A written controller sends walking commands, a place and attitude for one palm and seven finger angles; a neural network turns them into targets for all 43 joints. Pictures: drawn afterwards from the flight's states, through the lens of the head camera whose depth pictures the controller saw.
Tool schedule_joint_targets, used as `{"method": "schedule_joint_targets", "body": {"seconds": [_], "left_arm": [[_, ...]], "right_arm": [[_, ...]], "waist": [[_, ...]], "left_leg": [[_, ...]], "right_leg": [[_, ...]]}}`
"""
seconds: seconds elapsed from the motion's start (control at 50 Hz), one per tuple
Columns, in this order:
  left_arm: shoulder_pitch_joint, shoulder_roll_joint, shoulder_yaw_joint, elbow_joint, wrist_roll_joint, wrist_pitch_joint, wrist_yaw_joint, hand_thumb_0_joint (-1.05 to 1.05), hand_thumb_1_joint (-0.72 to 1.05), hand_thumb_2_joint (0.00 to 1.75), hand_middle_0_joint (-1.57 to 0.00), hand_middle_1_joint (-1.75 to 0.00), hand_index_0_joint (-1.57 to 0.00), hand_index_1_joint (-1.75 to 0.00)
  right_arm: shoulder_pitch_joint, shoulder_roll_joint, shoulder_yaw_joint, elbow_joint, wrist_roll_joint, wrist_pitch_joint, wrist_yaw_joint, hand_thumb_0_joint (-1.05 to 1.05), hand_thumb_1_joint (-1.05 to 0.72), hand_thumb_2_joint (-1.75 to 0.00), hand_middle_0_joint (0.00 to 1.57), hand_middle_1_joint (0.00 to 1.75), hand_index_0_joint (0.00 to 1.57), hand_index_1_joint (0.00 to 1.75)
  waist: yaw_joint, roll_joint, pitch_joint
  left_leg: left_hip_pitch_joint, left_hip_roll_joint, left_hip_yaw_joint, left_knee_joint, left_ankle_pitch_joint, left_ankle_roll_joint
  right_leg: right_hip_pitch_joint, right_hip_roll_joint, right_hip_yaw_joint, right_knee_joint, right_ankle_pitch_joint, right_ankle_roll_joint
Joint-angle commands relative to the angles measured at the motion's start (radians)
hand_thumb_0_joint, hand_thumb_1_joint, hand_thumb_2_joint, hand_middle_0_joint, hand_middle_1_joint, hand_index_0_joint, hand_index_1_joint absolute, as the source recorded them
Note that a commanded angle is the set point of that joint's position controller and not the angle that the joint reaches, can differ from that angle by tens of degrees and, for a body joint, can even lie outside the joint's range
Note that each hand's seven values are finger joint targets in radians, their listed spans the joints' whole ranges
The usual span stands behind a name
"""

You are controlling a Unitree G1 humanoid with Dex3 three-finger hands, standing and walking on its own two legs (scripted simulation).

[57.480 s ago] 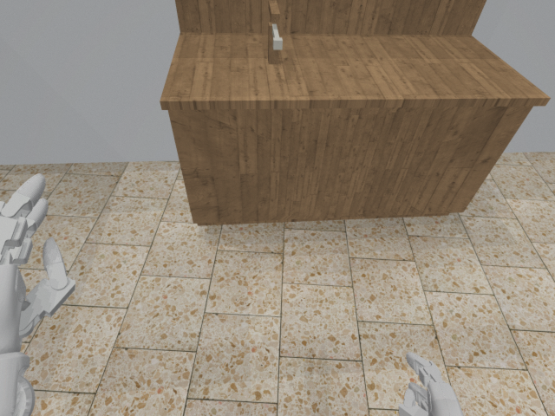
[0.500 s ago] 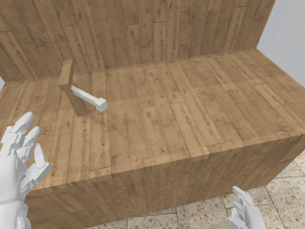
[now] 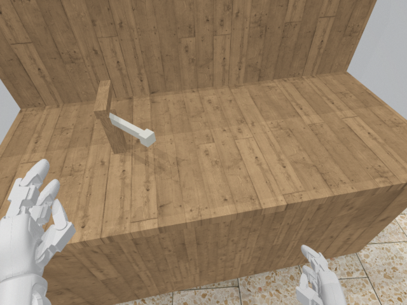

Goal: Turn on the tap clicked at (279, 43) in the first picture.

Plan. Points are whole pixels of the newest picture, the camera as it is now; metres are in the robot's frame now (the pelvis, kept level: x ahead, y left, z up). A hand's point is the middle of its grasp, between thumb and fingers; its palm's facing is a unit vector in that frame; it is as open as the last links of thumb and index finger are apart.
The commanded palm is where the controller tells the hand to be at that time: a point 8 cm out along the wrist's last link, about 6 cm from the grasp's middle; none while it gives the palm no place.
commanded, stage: turn the palm inward beside the body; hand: left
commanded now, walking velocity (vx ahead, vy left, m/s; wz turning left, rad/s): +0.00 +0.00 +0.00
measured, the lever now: (147, 137) +0.45 +0.21 +0.08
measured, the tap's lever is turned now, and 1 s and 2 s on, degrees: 44 44 44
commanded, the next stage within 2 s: reach beside the lever's end, fingers flat in 0.62 s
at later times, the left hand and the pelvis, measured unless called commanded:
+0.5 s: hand (85, 229) +0.18 +0.21 +0.14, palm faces +0.49 -0.87 -0.11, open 7.4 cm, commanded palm +0.13 +0.25 +0.15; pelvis +0.00 -0.02 +0.00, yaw +1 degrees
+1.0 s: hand (89, 221) +0.20 +0.21 +0.13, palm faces +0.49 -0.86 -0.11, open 7.4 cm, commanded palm +0.16 +0.26 +0.14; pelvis +0.01 -0.02 +0.00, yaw +1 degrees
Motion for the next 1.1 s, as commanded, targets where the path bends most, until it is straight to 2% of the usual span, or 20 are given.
{"method": "schedule_joint_targets", "body": {"seconds": [0.0,0.02,0.08,0.1,0.2,0.22,0.26,0.3,0.38,0.4,0.48,0.6,0.68,0.72,0.84,0.86,0.9,0.96,1.0,1.08], "left_arm": [[-0.034,0.114,0.087,-0.208,-0.012,-0.035,0.007,0.0,0.9,0.9,-0.2,-0.3,-0.2,-0.3],[-0.045,0.098,0.071,-0.218,-0.016,-0.032,0.005,0.0,0.9,0.9,-0.2,-0.3,-0.2,-0.3],[-0.054,0.116,0.082,-0.226,-0.022,-0.018,0.012,0.0,0.9,0.9,-0.2,-0.3,-0.2,-0.3],[-0.071,0.129,0.091,-0.251,-0.013,-0.019,0.018,0.0,0.9,0.9,-0.2,-0.3,-0.2,-0.3],[-0.066,0.128,0.096,-0.241,-0.017,-0.012,0.035,0.0,0.9,0.9,-0.2,-0.3,-0.2,-0.3],[-0.063,0.102,0.071,-0.232,-0.022,-0.009,0.032,0.0,0.9,0.9,-0.2,-0.3,-0.2,-0.3],[-0.056,0.102,0.072,-0.222,-0.028,-0.002,0.027,0.0,0.9,0.9,-0.2,-0.3,-0.2,-0.3],[-0.058,0.12,0.089,-0.232,-0.024,0.005,0.026,0.0,0.9,0.9,-0.2,-0.3,-0.2,-0.3],[-0.047,0.109,0.077,-0.225,-0.032,0.017,0.023,0.0,0.9,0.9,-0.2,-0.3,-0.2,-0.3],[-0.047,0.12,0.091,-0.234,-0.026,0.015,0.025,0.0,0.9,0.9,-0.2,-0.3,-0.2,-0.3],[-0.043,0.114,0.086,-0.239,-0.028,0.001,0.03,0.0,0.9,0.9,-0.2,-0.3,-0.2,-0.3],[-0.044,0.12,0.092,-0.232,-0.024,-0.011,0.028,0.0,0.9,0.9,-0.2,-0.3,-0.2,-0.3],[-0.037,0.106,0.071,-0.233,-0.025,-0.012,0.021,0.0,0.9,0.9,-0.2,-0.3,-0.2,-0.3],[-0.069,0.102,0.067,-0.241,-0.019,-0.017,0.022,0.0,0.9,0.9,-0.2,-0.3,-0.2,-0.3],[-0.055,0.091,0.072,-0.167,-0.019,-0.019,0.021,0.0,0.9,0.9,-0.2,-0.3,-0.2,-0.3],[-0.093,0.082,0.053,-0.178,-0.018,-0.022,0.019,0.0,0.9,0.9,-0.2,-0.3,-0.2,-0.3],[-0.106,0.128,0.105,-0.174,-0.01,-0.029,0.028,0.0,0.9,0.9,-0.2,-0.3,-0.2,-0.3],[-0.122,0.107,0.085,-0.141,-0.012,-0.037,0.025,0.0,0.9,0.9,-0.2,-0.3,-0.2,-0.3],[-0.155,0.122,0.102,-0.136,-0.009,-0.046,0.03,0.0,0.9,0.9,-0.2,-0.3,-0.2,-0.3],[-0.218,0.116,0.094,-0.082,-0.02,-0.056,0.025,0.0,0.9,0.9,-0.2,-0.3,-0.2,-0.3]], "right_arm": [[-0.137,-0.113,-0.044,-0.164,0.01,-0.06,-0.018,0.0,-0.9,-0.9,0.2,0.3,0.2,0.3],[-0.129,-0.113,-0.046,-0.167,0.008,-0.059,-0.018,0.0,-0.9,-0.9,0.2,0.3,0.2,0.3],[-0.132,-0.116,-0.048,-0.167,0.007,-0.06,-0.022,0.0,-0.9,-0.9,0.2,0.3,0.2,0.3],[-0.143,-0.111,-0.044,-0.164,0.013,-0.062,-0.022,0.0,-0.9,-0.9,0.2,0.3,0.2,0.3],[-0.146,-0.109,-0.042,-0.16,0.011,-0.07,-0.022,0.0,-0.9,-0.9,0.2,0.3,0.2,0.3],[-0.136,-0.108,-0.043,-0.161,0.008,-0.069,-0.021,0.0,-0.9,-0.9,0.2,0.3,0.2,0.3],[-0.138,-0.113,-0.046,-0.161,0.01,-0.068,-0.02,0.0,-0.9,-0.9,0.2,0.3,0.2,0.3],[-0.147,-0.111,-0.045,-0.16,0.014,-0.068,-0.021,0.0,-0.9,-0.9,0.2,0.3,0.2,0.3],[-0.139,-0.114,-0.049,-0.163,0.01,-0.065,-0.019,0.0,-0.9,-0.9,0.2,0.3,0.2,0.3],[-0.145,-0.11,-0.048,-0.161,0.014,-0.064,-0.019,0.0,-0.9,-0.9,0.2,0.3,0.2,0.3],[-0.133,-0.114,-0.054,-0.164,0.007,-0.066,-0.015,0.0,-0.9,-0.9,0.2,0.3,0.2,0.3],[-0.139,-0.111,-0.051,-0.159,0.013,-0.068,-0.015,0.0,-0.9,-0.9,0.2,0.3,0.2,0.3],[-0.127,-0.115,-0.053,-0.164,0.009,-0.071,-0.015,0.0,-0.9,-0.9,0.2,0.3,0.2,0.3],[-0.126,-0.111,-0.05,-0.161,0.013,-0.071,-0.016,0.0,-0.9,-0.9,0.2,0.3,0.2,0.3],[-0.113,-0.116,-0.053,-0.159,0.009,-0.07,-0.019,0.0,-0.9,-0.9,0.2,0.3,0.2,0.3],[-0.117,-0.119,-0.052,-0.159,0.007,-0.068,-0.02,0.0,-0.9,-0.9,0.2,0.3,0.2,0.3],[-0.123,-0.117,-0.053,-0.152,0.008,-0.066,-0.024,0.0,-0.9,-0.9,0.2,0.3,0.2,0.3],[-0.116,-0.116,-0.052,-0.152,0.006,-0.059,-0.021,0.0,-0.9,-0.9,0.2,0.3,0.2,0.3],[-0.128,-0.114,-0.049,-0.148,0.007,-0.059,-0.023,0.0,-0.9,-0.9,0.2,0.3,0.2,0.3],[-0.129,-0.117,-0.052,-0.137,0.006,-0.058,-0.027,0.0,-0.9,-0.9,0.2,0.3,0.2,0.3]], "waist": [[-0.003,-0.009,-0.054],[-0.009,-0.04,-0.07],[-0.007,-0.032,-0.069],[-0.005,0.021,-0.057],[-0.005,0.01,-0.046],[-0.013,-0.044,-0.058],[-0.011,-0.055,-0.048],[-0.006,-0.008,-0.047],[-0.005,-0.035,-0.072],[-0.005,-0.009,-0.061],[-0.008,-0.056,-0.085],[-0.007,-0.003,-0.066],[-0.008,-0.038,-0.085],[-0.013,-0.003,-0.08],[-0.009,-0.047,-0.08],[-0.017,-0.056,-0.091],[-0.008,-0.027,-0.098],[-0.015,-0.052,-0.099],[-0.014,0.001,-0.084],[-0.025,-0.025,-0.089]], "left_leg": [[-0.102,0.018,-0.01,-0.153,0.145,0.003],[-0.099,0.019,-0.012,-0.154,0.146,0.003],[-0.101,0.018,-0.007,-0.145,0.139,0.013],[-0.096,0.016,-0.005,-0.148,0.131,0.011],[-0.105,0.013,-0.005,-0.144,0.106,0.018],[-0.112,0.013,-0.005,-0.142,0.104,0.021],[-0.118,0.015,-0.001,-0.136,0.105,0.024],[-0.114,0.012,0.001,-0.136,0.103,0.023],[-0.118,0.013,0.006,-0.119,0.131,0.027],[-0.113,0.014,0.006,-0.121,0.128,0.025],[-0.114,0.015,0.007,-0.107,0.163,0.029],[-0.112,0.013,0.009,-0.105,0.155,0.028],[-0.107,0.014,0.006,-0.113,0.171,0.029],[-0.097,0.012,0.005,-0.12,0.172,0.026],[-0.1,0.013,0.001,-0.127,0.199,0.022],[-0.093,0.011,0.001,-0.125,0.198,0.024],[-0.087,0.011,0.002,-0.129,0.208,0.021],[-0.098,0.011,0.004,-0.129,0.21,0.02],[-0.094,0.01,0.003,-0.133,0.202,0.018],[-0.097,0.011,0.002,-0.135,0.184,0.021]], "right_leg": [[0.141,-0.02,0.035,-0.131,-0.029,0.021],[0.145,-0.022,0.032,-0.13,-0.028,0.023],[0.153,-0.026,0.046,-0.147,-0.041,0.027],[0.148,-0.026,0.05,-0.148,-0.051,0.024],[0.146,-0.028,0.058,-0.163,-0.08,0.026],[0.156,-0.031,0.061,-0.168,-0.086,0.031],[0.16,-0.034,0.071,-0.179,-0.091,0.033],[0.164,-0.036,0.078,-0.182,-0.094,0.029],[0.184,-0.044,0.091,-0.186,-0.068,0.035],[0.179,-0.043,0.092,-0.189,-0.071,0.031],[0.196,-0.045,0.095,-0.177,-0.013,0.036],[0.186,-0.046,0.1,-0.182,-0.021,0.031],[0.195,-0.044,0.083,-0.169,0.008,0.034],[0.185,-0.042,0.077,-0.163,0.016,0.03],[0.189,-0.033,0.061,-0.148,0.064,0.029],[0.185,-0.034,0.061,-0.147,0.065,0.032],[0.196,-0.033,0.066,-0.147,0.076,0.026],[0.194,-0.032,0.065,-0.144,0.081,0.028],[0.185,-0.033,0.069,-0.148,0.067,0.024],[0.185,-0.033,0.073,-0.159,0.042,0.03]]}}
